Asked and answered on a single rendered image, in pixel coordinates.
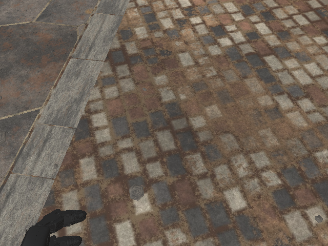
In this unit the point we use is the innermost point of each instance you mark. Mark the robot left hand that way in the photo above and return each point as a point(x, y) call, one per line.
point(39, 234)

